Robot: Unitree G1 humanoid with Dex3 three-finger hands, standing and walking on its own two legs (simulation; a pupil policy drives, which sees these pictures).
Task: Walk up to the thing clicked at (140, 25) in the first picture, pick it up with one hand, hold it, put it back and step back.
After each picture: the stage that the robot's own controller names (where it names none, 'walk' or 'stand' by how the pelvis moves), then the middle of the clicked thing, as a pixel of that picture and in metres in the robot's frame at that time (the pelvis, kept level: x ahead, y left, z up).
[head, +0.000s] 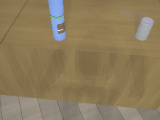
stand; (144, 29) +0.74 -0.37 -0.07
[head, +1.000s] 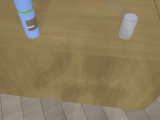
sink last; (127, 26) +0.67 -0.23 -0.04
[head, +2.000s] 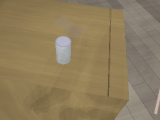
rise first; (63, 50) +0.52 +0.08 -0.03
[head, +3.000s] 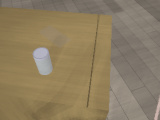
stand; (43, 61) +0.49 +0.18 -0.05
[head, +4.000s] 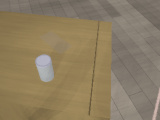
stand; (45, 68) +0.47 +0.16 -0.07
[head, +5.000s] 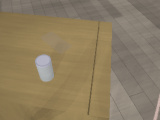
stand; (45, 68) +0.48 +0.17 -0.07
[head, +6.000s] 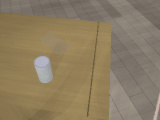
stand; (44, 69) +0.47 +0.17 -0.07
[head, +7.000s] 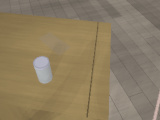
stand; (43, 70) +0.46 +0.17 -0.07
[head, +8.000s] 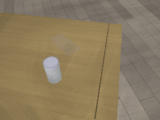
rise first; (52, 70) +0.46 +0.16 -0.07
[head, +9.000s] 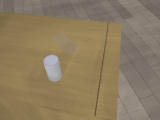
go down; (53, 68) +0.47 +0.15 -0.07
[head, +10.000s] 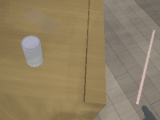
go down; (33, 52) +0.49 +0.14 -0.03
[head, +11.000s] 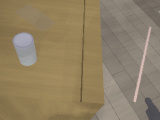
go down; (26, 50) +0.49 +0.15 -0.01
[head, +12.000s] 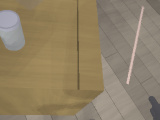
close in; (11, 31) +0.49 +0.16 +0.03
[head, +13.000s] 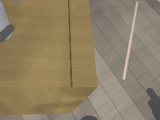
close; out of the picture +0.53 +0.17 +0.04
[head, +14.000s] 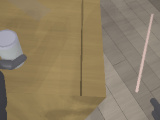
lift; (10, 50) +0.45 +0.18 +0.03
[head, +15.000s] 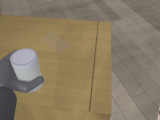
lift; (28, 71) +0.32 +0.15 +0.14
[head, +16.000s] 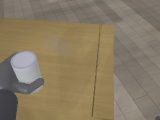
hold; (28, 73) +0.32 +0.16 +0.13
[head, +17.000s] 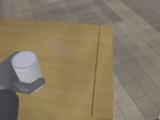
hold; (29, 72) +0.32 +0.16 +0.13
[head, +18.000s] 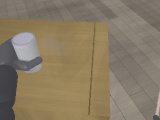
crouch; (28, 53) +0.40 +0.16 +0.14
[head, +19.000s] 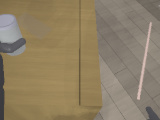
lower; (10, 35) +0.48 +0.17 +0.09
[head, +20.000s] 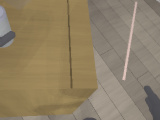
lower; out of the picture +0.51 +0.16 +0.04
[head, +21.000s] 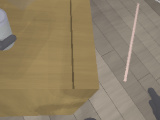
lower; out of the picture +0.50 +0.17 +0.04
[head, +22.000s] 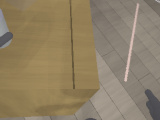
lower; out of the picture +0.51 +0.18 +0.05
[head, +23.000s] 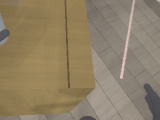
lower; out of the picture +0.52 +0.17 +0.04
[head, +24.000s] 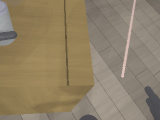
open; out of the picture +0.52 +0.15 +0.05
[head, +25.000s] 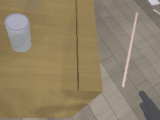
sink last; (19, 34) +0.50 +0.13 +0.02
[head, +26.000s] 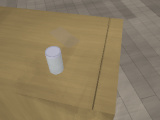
stand; (54, 60) +0.49 +0.15 -0.02
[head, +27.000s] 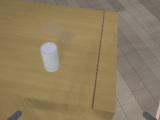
stand; (50, 57) +0.48 +0.13 -0.01
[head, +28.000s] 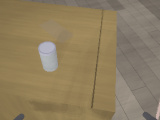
stand; (48, 57) +0.48 +0.14 -0.01
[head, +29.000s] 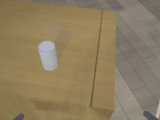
stand; (48, 56) +0.49 +0.14 +0.00
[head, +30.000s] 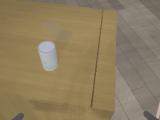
stand; (48, 56) +0.48 +0.14 +0.00
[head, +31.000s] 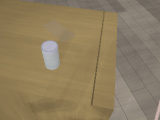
stand; (51, 55) +0.49 +0.13 -0.02
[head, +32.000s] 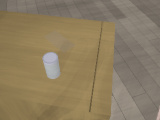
walk; (51, 65) +0.49 +0.14 -0.07
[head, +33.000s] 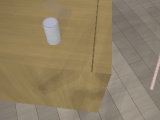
walk; (52, 31) +0.61 +0.14 -0.06
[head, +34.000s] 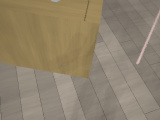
walk; out of the picture +0.93 +0.13 -0.04
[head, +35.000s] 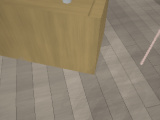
stand; out of the picture +1.14 +0.13 -0.05
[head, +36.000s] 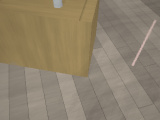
stand; out of the picture +1.13 +0.15 -0.07
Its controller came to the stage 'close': yes
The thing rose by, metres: 0.22
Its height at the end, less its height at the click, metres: +0.00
